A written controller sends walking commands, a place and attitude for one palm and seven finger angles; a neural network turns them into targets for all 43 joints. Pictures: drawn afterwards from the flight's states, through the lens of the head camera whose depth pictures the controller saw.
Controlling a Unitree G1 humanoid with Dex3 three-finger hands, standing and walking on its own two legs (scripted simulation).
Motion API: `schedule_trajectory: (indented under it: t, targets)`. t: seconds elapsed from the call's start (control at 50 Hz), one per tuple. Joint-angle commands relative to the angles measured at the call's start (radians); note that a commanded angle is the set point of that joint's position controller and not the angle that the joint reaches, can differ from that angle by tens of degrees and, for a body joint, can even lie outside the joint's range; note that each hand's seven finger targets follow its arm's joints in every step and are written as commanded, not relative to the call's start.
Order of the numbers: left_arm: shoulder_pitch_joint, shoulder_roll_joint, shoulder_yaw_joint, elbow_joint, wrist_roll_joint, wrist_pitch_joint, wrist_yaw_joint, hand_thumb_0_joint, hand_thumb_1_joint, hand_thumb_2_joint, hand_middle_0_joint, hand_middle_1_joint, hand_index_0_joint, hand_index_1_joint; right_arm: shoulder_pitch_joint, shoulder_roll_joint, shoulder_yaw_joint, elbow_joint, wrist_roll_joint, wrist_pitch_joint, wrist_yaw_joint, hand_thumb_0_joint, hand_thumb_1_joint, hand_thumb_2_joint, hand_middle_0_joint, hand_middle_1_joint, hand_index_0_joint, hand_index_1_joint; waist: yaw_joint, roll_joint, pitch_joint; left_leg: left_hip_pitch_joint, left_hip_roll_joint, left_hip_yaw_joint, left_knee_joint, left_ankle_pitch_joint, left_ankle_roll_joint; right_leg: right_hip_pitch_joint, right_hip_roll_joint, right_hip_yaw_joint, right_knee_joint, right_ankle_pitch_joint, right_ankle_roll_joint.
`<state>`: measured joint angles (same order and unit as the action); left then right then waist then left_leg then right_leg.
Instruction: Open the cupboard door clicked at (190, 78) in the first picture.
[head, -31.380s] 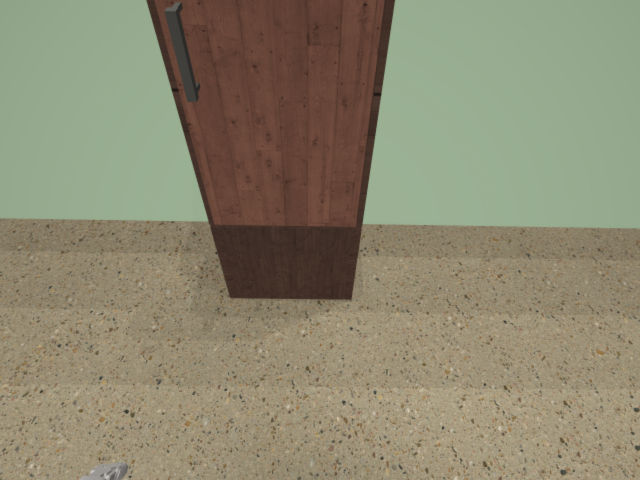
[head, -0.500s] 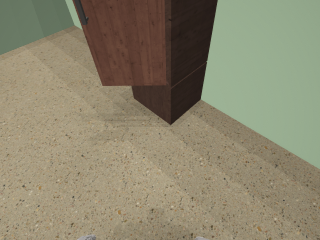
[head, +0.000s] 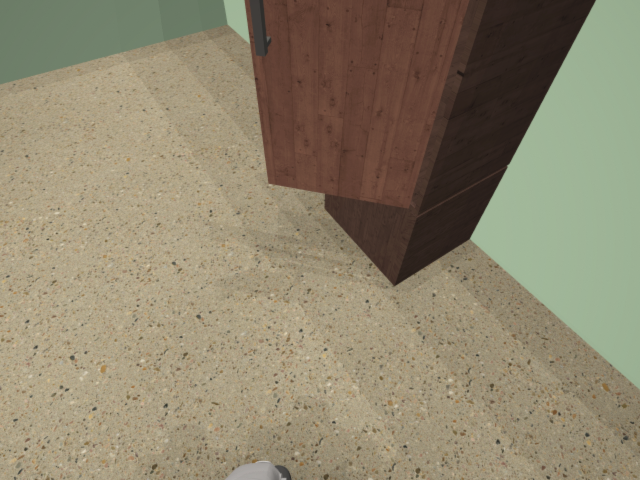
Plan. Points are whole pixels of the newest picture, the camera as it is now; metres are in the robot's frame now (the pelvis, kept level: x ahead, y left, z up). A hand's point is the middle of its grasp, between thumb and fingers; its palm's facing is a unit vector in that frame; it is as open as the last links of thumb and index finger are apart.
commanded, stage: take the last steps up to it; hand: left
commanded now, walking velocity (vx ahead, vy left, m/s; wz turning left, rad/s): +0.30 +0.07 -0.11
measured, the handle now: (260, 4) +0.86 +0.22 +0.16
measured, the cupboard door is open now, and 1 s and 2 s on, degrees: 43 43 43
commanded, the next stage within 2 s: come to a stop and stand still in 0.50 s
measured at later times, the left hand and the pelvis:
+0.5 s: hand (227, 341) +0.33 +0.20 -0.15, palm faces -0.10 -0.96 -0.25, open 7.3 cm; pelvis +0.19 +0.02 +0.00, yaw -5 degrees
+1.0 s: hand (210, 344) +0.33 +0.23 -0.18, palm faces -0.04 -0.98 -0.20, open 7.3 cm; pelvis +0.28 +0.05 +0.00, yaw -6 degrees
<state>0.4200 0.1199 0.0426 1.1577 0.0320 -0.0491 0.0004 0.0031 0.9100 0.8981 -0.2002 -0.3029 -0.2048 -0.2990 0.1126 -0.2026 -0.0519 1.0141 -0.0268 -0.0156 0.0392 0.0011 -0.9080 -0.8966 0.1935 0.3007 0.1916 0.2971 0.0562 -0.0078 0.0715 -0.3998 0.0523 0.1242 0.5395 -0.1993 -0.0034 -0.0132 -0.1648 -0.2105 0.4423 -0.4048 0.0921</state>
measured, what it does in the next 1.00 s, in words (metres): walks ahead: right foot, then left foot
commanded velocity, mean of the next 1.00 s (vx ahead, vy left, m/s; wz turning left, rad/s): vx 0.03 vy -0.01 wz -0.03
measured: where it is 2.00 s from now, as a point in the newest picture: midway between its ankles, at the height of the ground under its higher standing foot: (323, 469)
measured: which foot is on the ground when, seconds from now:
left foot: down 0.00-0.50, up 0.52-0.80, down 0.82-1.00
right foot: down 0.00-0.00, up 0.02-0.46, down 0.48-0.84, up 0.86-1.00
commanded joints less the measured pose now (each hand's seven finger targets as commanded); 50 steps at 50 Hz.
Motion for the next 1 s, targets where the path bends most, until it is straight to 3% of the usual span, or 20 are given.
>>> schedule_trajectory:
  t: [0.0,0.04,0.1,0.14,0.38,0.42,0.44,0.46,0.48,0.52,0.56,0.62,0.68,0.74,0.76,0.78,0.82,0.84,0.92,0.98]
  targets:
    - [-0.053,0.092,0.018,-0.131,-0.02,-0.016,0.003,0.0,0.9,0.9,-0.2,-0.3,-0.2,-0.3,0.434,-0.264,-0.062,0.052,-0.01,-0.022,-0.046,0.0,-0.9,-0.9,0.2,0.3,0.2,0.3,-0.191,0.27,-0.253,0.648,0.328,-0.435,-0.179,0.209,0.186,-0.564,0.097,0.061,0.712,-0.199,-0.096]
    - [-0.152,0.087,0.021,-0.142,-0.02,-0.006,0.011,0.0,0.9,0.9,-0.2,-0.3,-0.2,-0.3,0.304,-0.193,-0.047,0.018,-0.002,-0.03,-0.061,0.0,-0.9,-0.9,0.2,0.3,0.2,0.3,-0.148,0.237,-0.18,0.45,0.343,-0.387,-0.249,0.083,0.19,-0.643,0.032,0.199,0.909,-0.072,-0.117]
    - [-0.11,0.067,0.026,-0.106,-0.005,0.01,-0.005,0.0,0.9,0.9,-0.2,-0.3,-0.2,-0.3,0.215,-0.083,-0.015,-0.007,-0.004,-0.054,-0.063,0.0,-0.9,-0.9,0.2,0.3,0.2,0.3,-0.069,0.078,-0.064,0.281,0.27,-0.225,-0.316,0.129,0.159,-0.588,-0.001,0.2,0.827,0.068,-0.103]
    - [-0.097,0.048,0.026,-0.112,-0.003,0.025,-0.007,0.0,0.9,0.9,-0.2,-0.3,-0.2,-0.3,0.218,-0.065,-0.01,-0.002,-0.001,-0.061,-0.062,0.0,-0.9,-0.9,0.2,0.3,0.2,0.3,-0.049,0.096,-0.049,0.256,0.245,-0.166,-0.353,0.158,0.171,-0.575,0.008,0.185,0.759,0.104,-0.092]
    - [-0.3,0.082,0.017,-0.223,-0.004,0.023,-0.015,0.0,0.9,0.9,-0.2,-0.3,-0.2,-0.3,0.308,-0.09,-0.002,0.057,-0.012,-0.042,-0.053,0.0,-0.9,-0.9,0.2,0.3,0.2,0.3,-0.066,0.073,0.011,0.338,0.219,-0.055,-0.28,0.326,0.161,-0.428,0.084,0.098,0.226,0.169,-0.115]
    - [-0.189,0.108,0.023,-0.191,-0.004,0.01,-0.012,0.0,0.9,0.9,-0.2,-0.3,-0.2,-0.3,0.297,-0.089,0.005,0.066,-0.006,-0.038,-0.053,0.0,-0.9,-0.9,0.2,0.3,0.2,0.3,-0.008,0.032,-0.038,0.292,0.171,-0.018,-0.116,0.412,0.119,-0.218,0.128,0.067,0.108,0.223,-0.132]
    - [-0.058,0.157,0.036,-0.152,-0.003,-0.002,-0.007,0.0,0.9,0.9,-0.2,-0.3,-0.2,-0.3,0.275,-0.082,0.008,0.064,0.006,-0.042,-0.05,0.0,-0.9,-0.9,0.2,0.3,0.2,0.3,0.05,-0.009,-0.1,0.177,0.116,0.017,0.057,0.36,0.079,0.005,0.085,0.142,0.056,0.296,-0.159]
    - [0.069,0.256,0.061,-0.116,-0.002,-0.013,0.004,0.0,0.9,0.9,-0.2,-0.3,-0.2,-0.3,0.298,-0.046,0.009,0.044,0.018,-0.047,-0.044,0.0,-0.9,-0.9,0.2,0.3,0.2,0.3,0.075,-0.215,-0.181,-0.071,-0.009,0.077,0.323,0.027,0.026,0.24,-0.168,0.494,-0.021,0.413,-0.265]
    - [0.098,0.307,0.063,-0.107,-0.023,-0.007,0.007,0.0,0.9,0.9,-0.2,-0.3,-0.2,-0.3,0.291,-0.059,0.004,0.028,0.018,-0.037,-0.045,0.0,-0.9,-0.9,0.2,0.3,0.2,0.3,0.066,-0.262,-0.172,-0.168,-0.068,0.004,0.604,-0.421,0.004,0.211,-0.325,0.688,-0.146,0.455,-0.379]
    - [-0.075,0.217,0.046,-0.151,-0.025,-0.005,0.021,0.0,0.9,0.9,-0.2,-0.3,-0.2,-0.3,0.202,-0.039,-0.003,0.025,0.014,-0.02,-0.049,0.0,-0.9,-0.9,0.2,0.3,0.2,0.3,0.009,-0.155,-0.047,-0.212,0.022,-0.138,0.684,-0.275,0.004,-0.022,-0.261,0.56,-0.195,0.34,-0.322]
    - [-0.15,0.142,0.025,-0.168,-0.023,-0.016,0.019,0.0,0.9,0.9,-0.2,-0.3,-0.2,-0.3,0.235,0.007,0.005,0.056,0.006,-0.003,-0.043,0.0,-0.9,-0.9,0.2,0.3,0.2,0.3,-0.05,-0.102,-0.029,-0.115,0.051,-0.129,0.576,-0.137,-0.019,-0.164,-0.161,0.339,-0.231,0.396,-0.243]
    - [-0.177,0.111,0.021,-0.159,-0.013,-0.028,0.022,0.0,0.9,0.9,-0.2,-0.3,-0.2,-0.3,0.293,0.056,0.015,0.088,0.011,0.013,-0.045,0.0,-0.9,-0.9,0.2,0.3,0.2,0.3,-0.087,-0.108,-0.068,0.007,0.029,-0.078,0.33,-0.135,-0.049,-0.189,-0.105,0.189,-0.189,0.669,-0.226]
    - [-0.17,0.157,0.023,-0.139,-0.014,-0.009,0.031,0.0,0.9,0.9,-0.2,-0.3,-0.2,-0.3,0.247,0.053,0.023,0.072,0.016,0.02,-0.049,0.0,-0.9,-0.9,0.2,0.3,0.2,0.3,-0.062,-0.093,-0.11,0.048,-0.017,-0.052,0.157,-0.114,-0.057,-0.109,-0.092,0.188,-0.094,0.835,-0.234]
    - [-0.189,0.183,0.026,-0.131,-0.02,0.019,0.04,0.0,0.9,0.9,-0.2,-0.3,-0.2,-0.3,0.251,0.01,0.011,0.066,0.017,0.025,-0.054,0.0,-0.9,-0.9,0.2,0.3,0.2,0.3,-0.086,-0.136,-0.097,0.165,-0.025,-0.059,-0.063,0.096,-0.048,-0.152,-0.055,0.157,0.009,0.705,-0.179]
    - [-0.172,0.173,0.022,-0.133,-0.023,0.031,0.04,0.0,0.9,0.9,-0.2,-0.3,-0.2,-0.3,0.246,-0.025,0.002,0.065,0.014,0.021,-0.056,0.0,-0.9,-0.9,0.2,0.3,0.2,0.3,-0.077,-0.083,-0.103,0.232,0.023,-0.087,-0.088,0.305,-0.026,-0.204,-0.021,0.142,0.059,0.58,-0.144]
    - [-0.13,0.142,0.018,-0.141,-0.026,0.043,0.044,0.0,0.9,0.9,-0.2,-0.3,-0.2,-0.3,0.237,-0.079,-0.009,0.046,0.009,0.017,-0.061,0.0,-0.9,-0.9,0.2,0.3,0.2,0.3,-0.063,0.034,-0.118,0.283,0.146,-0.198,-0.078,0.597,0.033,-0.273,0.033,0.116,0.112,0.372,-0.102]
    - [-0.109,0.107,0.009,-0.155,-0.024,0.067,0.049,0.0,0.9,0.9,-0.2,-0.3,-0.2,-0.3,0.233,-0.143,-0.022,0.03,0.005,0.025,-0.074,0.0,-0.9,-0.9,0.2,0.3,0.2,0.3,-0.071,0.225,-0.088,0.215,0.296,-0.319,-0.151,0.756,0.158,-0.289,0.129,0.101,0.289,-0.137,-0.074]
    - [-0.121,0.116,0.012,-0.156,-0.025,0.08,0.046,0.0,0.9,0.9,-0.2,-0.3,-0.2,-0.3,0.224,-0.151,-0.024,0.024,0.001,0.027,-0.088,0.0,-0.9,-0.9,0.2,0.3,0.2,0.3,-0.082,0.307,-0.1,0.221,0.325,-0.359,-0.176,0.798,0.204,-0.33,0.135,0.145,0.45,-0.238,-0.07]
    - [-0.145,0.128,0.031,-0.166,-0.024,0.092,0.035,0.0,0.9,0.9,-0.2,-0.3,-0.2,-0.3,0.142,-0.163,-0.035,-0.029,-0.005,0.036,-0.104,0.0,-0.9,-0.9,0.2,0.3,0.2,0.3,-0.075,0.146,-0.154,0.248,0.308,-0.292,-0.13,0.711,0.22,-0.421,0.146,0.231,0.668,-0.172,-0.071]
    - [-0.155,0.129,0.039,-0.188,-0.02,0.104,0.026,0.0,0.9,0.9,-0.2,-0.3,-0.2,-0.3,0.116,-0.164,-0.039,-0.041,-0.003,0.034,-0.104,0.0,-0.9,-0.9,0.2,0.3,0.2,0.3,-0.076,0.156,-0.165,0.232,0.3,-0.276,-0.169,0.502,0.2,-0.423,0.142,0.233,0.641,-0.123,-0.058]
